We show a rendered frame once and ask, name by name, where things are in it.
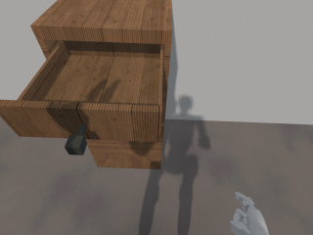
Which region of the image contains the drawer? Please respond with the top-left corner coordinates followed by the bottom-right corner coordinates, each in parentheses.
top-left (0, 40), bottom-right (163, 142)

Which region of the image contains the handle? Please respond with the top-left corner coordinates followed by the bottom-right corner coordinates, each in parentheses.
top-left (65, 123), bottom-right (87, 156)

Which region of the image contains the cabinet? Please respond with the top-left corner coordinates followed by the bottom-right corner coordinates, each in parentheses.
top-left (30, 0), bottom-right (173, 169)

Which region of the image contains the robot right hand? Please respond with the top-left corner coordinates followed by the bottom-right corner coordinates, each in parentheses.
top-left (230, 192), bottom-right (269, 235)

